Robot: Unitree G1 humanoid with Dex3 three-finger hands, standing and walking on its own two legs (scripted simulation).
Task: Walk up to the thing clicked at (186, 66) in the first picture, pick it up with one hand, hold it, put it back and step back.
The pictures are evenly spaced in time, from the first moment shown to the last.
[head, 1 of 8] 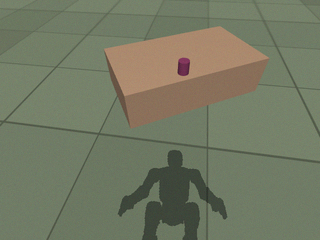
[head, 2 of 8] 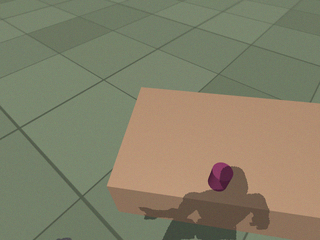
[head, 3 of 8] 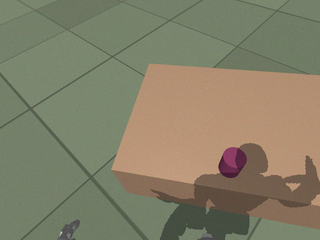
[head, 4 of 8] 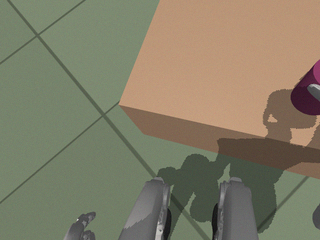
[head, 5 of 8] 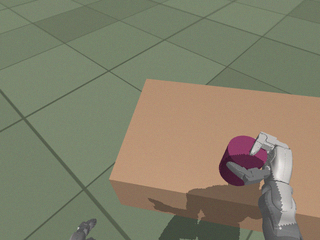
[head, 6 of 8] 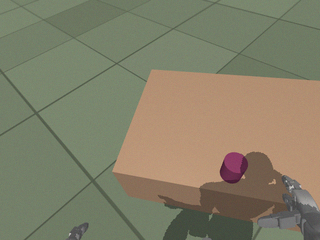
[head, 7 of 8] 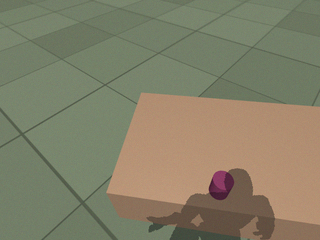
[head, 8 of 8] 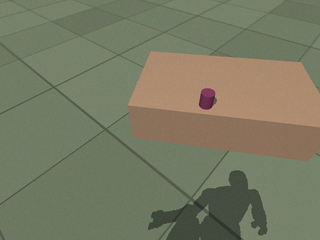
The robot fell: no
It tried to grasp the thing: yes
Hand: right
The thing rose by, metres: 0.35
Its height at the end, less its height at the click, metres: +0.00
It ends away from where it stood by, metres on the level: 0.01
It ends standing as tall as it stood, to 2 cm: yes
